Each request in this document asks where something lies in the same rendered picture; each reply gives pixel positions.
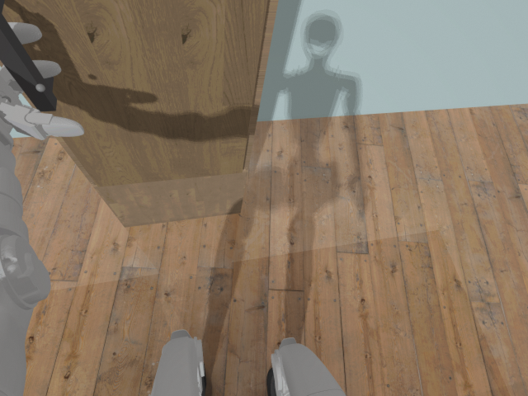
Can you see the robot left forearm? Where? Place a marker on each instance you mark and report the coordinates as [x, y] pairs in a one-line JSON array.
[[11, 208]]

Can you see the robot thigh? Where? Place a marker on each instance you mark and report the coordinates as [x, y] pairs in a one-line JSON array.
[[297, 369], [180, 367]]

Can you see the robot right thigh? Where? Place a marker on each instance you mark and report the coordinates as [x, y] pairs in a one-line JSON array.
[[297, 369]]

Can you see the left robot hand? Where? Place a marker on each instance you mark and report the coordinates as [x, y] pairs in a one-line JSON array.
[[25, 119]]

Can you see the left robot upper arm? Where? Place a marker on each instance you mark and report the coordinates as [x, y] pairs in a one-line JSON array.
[[24, 281]]

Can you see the handle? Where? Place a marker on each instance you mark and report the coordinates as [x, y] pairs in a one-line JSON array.
[[21, 67]]

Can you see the cupboard door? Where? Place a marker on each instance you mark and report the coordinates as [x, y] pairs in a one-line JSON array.
[[162, 88]]

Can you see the robot left thigh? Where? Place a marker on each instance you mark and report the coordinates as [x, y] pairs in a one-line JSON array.
[[180, 367]]

